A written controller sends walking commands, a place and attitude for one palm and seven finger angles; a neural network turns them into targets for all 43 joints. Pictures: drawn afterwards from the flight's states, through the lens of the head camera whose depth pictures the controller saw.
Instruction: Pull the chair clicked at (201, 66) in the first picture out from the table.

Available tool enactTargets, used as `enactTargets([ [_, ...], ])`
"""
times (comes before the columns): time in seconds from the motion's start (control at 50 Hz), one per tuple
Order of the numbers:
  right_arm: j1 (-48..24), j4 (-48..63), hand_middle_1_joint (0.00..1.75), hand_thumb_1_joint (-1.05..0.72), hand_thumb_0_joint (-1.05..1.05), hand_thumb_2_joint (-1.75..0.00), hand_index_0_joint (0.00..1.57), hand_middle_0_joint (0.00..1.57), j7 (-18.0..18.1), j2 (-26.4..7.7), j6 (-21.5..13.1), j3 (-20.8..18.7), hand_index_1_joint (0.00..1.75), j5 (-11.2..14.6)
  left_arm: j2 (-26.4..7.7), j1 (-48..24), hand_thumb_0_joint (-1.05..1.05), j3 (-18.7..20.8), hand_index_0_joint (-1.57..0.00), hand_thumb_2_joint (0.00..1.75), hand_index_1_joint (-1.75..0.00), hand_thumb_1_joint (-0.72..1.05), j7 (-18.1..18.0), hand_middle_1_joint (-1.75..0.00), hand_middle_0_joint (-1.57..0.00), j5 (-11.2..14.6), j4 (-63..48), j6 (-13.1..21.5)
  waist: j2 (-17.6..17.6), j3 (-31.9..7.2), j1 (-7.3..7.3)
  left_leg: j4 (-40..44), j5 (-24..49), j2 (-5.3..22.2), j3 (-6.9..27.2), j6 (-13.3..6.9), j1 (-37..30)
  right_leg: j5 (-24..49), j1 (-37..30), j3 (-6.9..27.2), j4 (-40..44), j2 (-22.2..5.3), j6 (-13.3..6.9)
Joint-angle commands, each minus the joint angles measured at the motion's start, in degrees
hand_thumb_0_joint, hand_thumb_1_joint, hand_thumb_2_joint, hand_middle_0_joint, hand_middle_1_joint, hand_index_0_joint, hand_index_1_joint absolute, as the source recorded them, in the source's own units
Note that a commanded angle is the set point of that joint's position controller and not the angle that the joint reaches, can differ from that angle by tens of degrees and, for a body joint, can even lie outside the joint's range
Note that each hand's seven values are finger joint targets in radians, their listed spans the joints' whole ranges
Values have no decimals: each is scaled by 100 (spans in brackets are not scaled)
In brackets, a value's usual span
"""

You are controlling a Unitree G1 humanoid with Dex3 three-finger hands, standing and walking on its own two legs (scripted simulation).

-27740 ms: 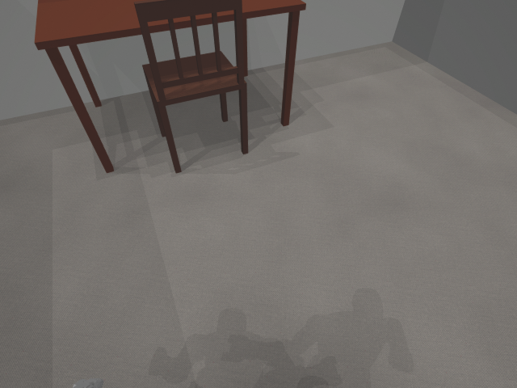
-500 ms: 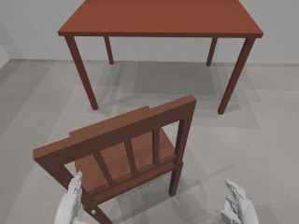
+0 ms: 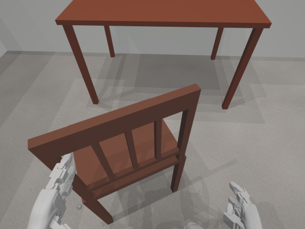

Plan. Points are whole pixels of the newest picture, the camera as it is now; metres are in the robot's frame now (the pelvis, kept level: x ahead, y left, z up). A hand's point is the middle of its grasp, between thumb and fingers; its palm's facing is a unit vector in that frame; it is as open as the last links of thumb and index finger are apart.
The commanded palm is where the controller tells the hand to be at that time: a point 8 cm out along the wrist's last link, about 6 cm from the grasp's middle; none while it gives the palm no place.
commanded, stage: draw the hand back to the body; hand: left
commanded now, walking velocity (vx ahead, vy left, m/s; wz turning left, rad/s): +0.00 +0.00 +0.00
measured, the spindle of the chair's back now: (131, 150) +0.36 +0.09 -0.05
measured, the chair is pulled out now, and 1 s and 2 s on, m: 0.66 0.65 0.65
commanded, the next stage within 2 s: step back with the hand held close in 1.20 s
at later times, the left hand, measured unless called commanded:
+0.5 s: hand (60, 200) +0.17 +0.20 +0.08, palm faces +0.08 -0.90 -0.44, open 12.3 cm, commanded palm +0.17 +0.27 +0.18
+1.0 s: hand out of the picture +0.23 +0.26 +0.25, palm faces +0.55 -0.70 -0.45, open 7.1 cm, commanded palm +0.17 +0.29 +0.24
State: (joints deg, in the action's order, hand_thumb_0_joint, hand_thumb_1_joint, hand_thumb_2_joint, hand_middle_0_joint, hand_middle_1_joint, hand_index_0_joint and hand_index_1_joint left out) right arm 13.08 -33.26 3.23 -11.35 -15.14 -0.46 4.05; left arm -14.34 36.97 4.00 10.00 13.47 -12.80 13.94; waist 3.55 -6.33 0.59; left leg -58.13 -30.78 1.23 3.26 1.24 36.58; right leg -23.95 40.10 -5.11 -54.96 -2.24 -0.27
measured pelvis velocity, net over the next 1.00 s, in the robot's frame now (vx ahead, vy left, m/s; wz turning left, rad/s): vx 0.04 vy -0.01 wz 0.00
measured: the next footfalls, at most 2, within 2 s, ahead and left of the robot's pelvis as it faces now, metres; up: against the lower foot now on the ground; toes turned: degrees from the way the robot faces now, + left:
none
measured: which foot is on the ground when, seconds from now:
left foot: down 0.00-1.00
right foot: down 0.00-1.00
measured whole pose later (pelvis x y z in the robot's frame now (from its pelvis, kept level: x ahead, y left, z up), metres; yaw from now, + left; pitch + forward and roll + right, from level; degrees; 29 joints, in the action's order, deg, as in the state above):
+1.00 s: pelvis +0.04 -0.01 +0.06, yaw +0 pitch -4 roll +0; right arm 8.1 -39.7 3.7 -12.9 -9.7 1.5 1.7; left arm -20.3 23.8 21.7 -9.3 2.9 -21.5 2.9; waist 7.3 0.8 -4.3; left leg -25.2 -18.7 1.8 2.5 1.8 2.5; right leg -15.1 8.0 -5.4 -27.1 -1.2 -0.7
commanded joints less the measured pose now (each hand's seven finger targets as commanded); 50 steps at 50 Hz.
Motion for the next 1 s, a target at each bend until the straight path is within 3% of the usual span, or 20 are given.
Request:
enactTargets([
  [0.0,-529,886,30,-90,0,-90,20,20,132,-573,-549,-193,30,35,-745,-272,0,1081,0,20,0,-55,-254,0,0,373,-2430,877,61,-969,-130,1259,1653,-125,-37,-138,-224,793,-1521,148,1112,95,-104],
  [0.1,-489,665,30,-90,0,-90,20,20,185,-534,-794,-152,30,49,-1106,-386,0,1461,-2,29,-4,-37,-442,-4,-2,360,-2787,966,382,-996,-196,1482,1965,-122,-51,-115,-600,1165,-1864,132,1290,98,-125],
  [0.12,-687,748,30,-90,0,-90,20,20,289,-608,-543,-88,30,-101,-2175,240,0,1699,-3,31,-5,-33,-1237,-5,-3,-822,-2312,2,647,-1153,-599,1867,1859,36,15,-97,-1063,1053,-2435,485,1545,-87,-263],
  [0.14,-725,923,30,-90,0,-90,20,20,326,-512,-461,-20,30,-92,-1746,71,0,1455,-4,32,-5,-30,-1561,-5,-4,-877,-2934,-422,778,-790,-449,2052,1747,-35,-19,-82,-1105,1016,-2476,370,1754,-116,-213],
  [0.16,-690,921,30,-90,0,-90,20,20,380,-507,-391,33,30,-123,-1614,-168,0,1317,-4,34,-6,-26,-1765,-6,-4,-968,-3129,-635,868,-623,-363,2182,1798,-24,-12,-74,-1199,1016,-2561,278,1828,-111,-209],
  [0.2,-707,803,30,-90,0,-90,20,20,470,-485,-245,54,30,-160,-1546,-219,0,1332,-5,37,-8,-19,-1987,-8,-5,-1035,-2858,-954,464,-297,-337,2295,2012,21,-47,-98,-1488,1286,-2603,213,2065,-71,-197],
  [0.24,-798,737,30,-90,0,-90,20,20,503,-501,-144,89,30,-183,-1619,-397,0,1414,-6,41,-9,-12,-2068,-9,-6,-1029,-2754,-1111,311,-96,-328,2476,2110,5,-59,-107,-1694,1470,-2819,251,2326,-60,-195],
  [0.28,-800,689,30,-90,0,-90,20,20,513,-525,-92,105,30,-210,-1704,-546,0,1539,-7,44,-10,-4,-2118,-10,-7,-1030,-2744,-1152,194,-76,-333,2670,2222,3,-87,-119,-1965,1652,-2998,249,2473,-51,-169],
  [0.4,-865,562,30,-90,0,-90,20,20,444,-547,-116,134,30,-241,-1895,-857,0,1762,-10,55,-15,17,-2191,-15,-10,-1102,-3074,-1165,568,-257,-379,3063,2829,-23,-173,-131,-2608,2337,-3527,272,2705,-70,-159],
  [0.6,-880,362,30,-90,0,-90,20,20,326,-624,-133,137,30,-212,-2272,-1352,0,2130,-15,73,-22,54,-2293,-22,-15,-1107,-3517,-1224,665,-448,-370,3221,3785,-5,-241,-121,-3121,3376,-3984,261,2775,-107,-124],
  [0.68,-843,319,30,-90,0,-90,20,20,297,-645,-152,125,30,-172,-2473,-1496,0,2291,-17,80,-26,68,-2333,-26,-17,-1122,-3768,-1264,912,-468,-394,3251,4057,36,-210,-105,-3213,3387,-3968,219,2733,-122,-113],
  [0.72,-789,323,30,-90,0,-90,20,20,284,-642,-156,110,30,-150,-2485,-1640,0,2329,-18,83,-27,75,-2357,-27,-18,-1112,-3845,-1255,761,-508,-369,3229,4108,58,-236,-120,-3271,3442,-3960,186,2746,-132,-88],
  [0.74,-858,282,30,-90,0,-90,20,20,270,-652,-163,117,30,-141,-2430,-1647,0,2331,-19,85,-28,79,-2347,-28,-19,-1110,-3726,-1266,783,-325,-362,3244,4069,60,-204,-107,-3206,3376,-3882,251,2770,-103,-116],
  [0.78,-823,286,30,-90,0,-90,20,20,271,-686,-139,105,30,-171,-2450,-1861,0,2449,-19,88,-29,86,-2342,-29,-19,-1087,-3582,-1184,482,-238,-339,3302,3931,103,-200,-130,-3249,3271,-3826,192,2822,-123,-78],
  [0.8,-845,281,30,-90,0,-90,20,20,267,-684,-131,93,30,-185,-2398,-1933,0,2461,-20,90,-30,90,-2317,-30,-20,-1110,-3415,-1136,393,-259,-344,3317,3847,117,-213,-150,-3296,3217,-3806,218,2853,-137,-65],
  [0.86,-991,226,30,-90,0,-90,20,20,211,-672,-48,68,30,-241,-1795,-1805,0,2239,-20,90,-30,90,-2125,-30,-20,-1103,-2304,-1027,-209,236,-339,3393,3448,123,-233,-196,-3216,2998,-3625,197,3059,-120,-32],
  [0.92,-1118,212,30,-90,0,-90,20,20,131,-668,230,-59,30,-268,-1259,-1145,0,2083,-20,90,-30,90,-1916,-30,-20,-1073,-1232,-947,-725,597,-392,3489,3036,136,-295,-249,-2987,2646,-3516,184,3209,-96,-4],
  [0.94,-1200,196,30,-90,0,-90,20,20,100,-668,350,-92,30,-232,-1064,-859,0,1966,-20,90,-30,90,-1834,-30,-20,-1050,-822,-965,-777,892,-398,3522,2921,134,-282,-238,-2783,2564,-3455,198,3259,-73,-25],
  [0.96,-1160,284,30,-90,0,-90,20,20,66,-648,468,-85,30,-221,-941,-793,0,1841,-20,90,-30,90,-1765,-30,-20,-1024,-855,-924,-705,827,-408,3577,2839,118,-286,-261,-2753,2423,-3470,198,3298,-95,-8],
  [0.98,-1204,348,30,-90,0,-90,20,20,66,-682,560,-121,30,-215,-1104,-844,0,1935,-20,90,-30,90,-1749,-30,-20,-988,-1033,-868,-690,790,-415,3613,2694,128,-274,-264,-2727,2224,-3459,231,3321,-89,-10],
])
